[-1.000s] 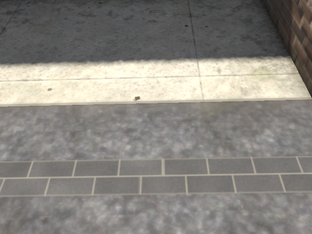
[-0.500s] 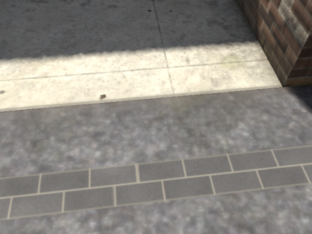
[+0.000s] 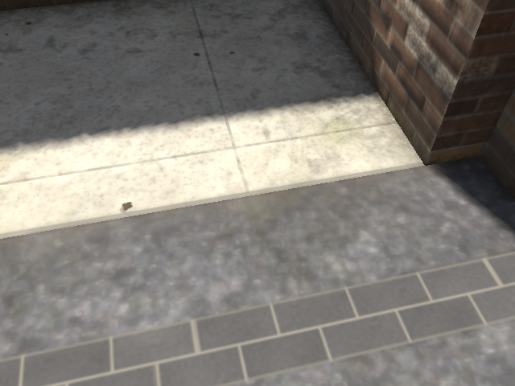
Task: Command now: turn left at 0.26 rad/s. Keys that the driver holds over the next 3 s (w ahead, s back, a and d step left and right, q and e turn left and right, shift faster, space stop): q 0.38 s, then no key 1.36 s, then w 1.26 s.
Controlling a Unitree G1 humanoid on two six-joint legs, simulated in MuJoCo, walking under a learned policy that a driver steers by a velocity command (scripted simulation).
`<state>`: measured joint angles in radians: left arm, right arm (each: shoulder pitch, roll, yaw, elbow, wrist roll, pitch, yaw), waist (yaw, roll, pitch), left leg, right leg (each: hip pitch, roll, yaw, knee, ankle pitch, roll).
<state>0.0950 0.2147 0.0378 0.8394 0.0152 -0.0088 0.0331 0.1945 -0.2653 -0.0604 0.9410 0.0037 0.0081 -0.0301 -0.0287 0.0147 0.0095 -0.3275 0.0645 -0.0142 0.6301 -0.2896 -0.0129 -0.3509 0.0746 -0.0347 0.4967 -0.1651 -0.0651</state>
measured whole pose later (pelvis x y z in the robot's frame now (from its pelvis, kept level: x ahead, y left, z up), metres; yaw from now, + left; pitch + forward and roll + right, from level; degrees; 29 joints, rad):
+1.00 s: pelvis +0.02 +0.02 +0.01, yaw +18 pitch -1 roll +0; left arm 0.19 0.27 0.04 0.93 0.01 0.00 0.02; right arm 0.12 -0.23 -0.04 0.85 -0.01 0.00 -0.01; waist 0.03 0.00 0.03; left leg -0.22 -0.01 -0.02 0.51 -0.27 0.01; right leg -0.17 -0.05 -0.05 0.48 -0.29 0.03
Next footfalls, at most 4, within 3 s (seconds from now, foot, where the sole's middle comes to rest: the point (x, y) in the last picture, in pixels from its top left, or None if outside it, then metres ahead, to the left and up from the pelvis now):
0.30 right None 0.08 -0.10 -0.77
0.70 left None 0.02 0.14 -0.77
2.42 left None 0.39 0.24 -0.77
2.96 right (225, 298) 0.75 0.10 -0.77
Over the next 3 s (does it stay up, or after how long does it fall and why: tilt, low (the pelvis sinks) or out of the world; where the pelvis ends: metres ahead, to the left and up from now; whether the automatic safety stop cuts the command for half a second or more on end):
stays up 0.57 0.15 -0.01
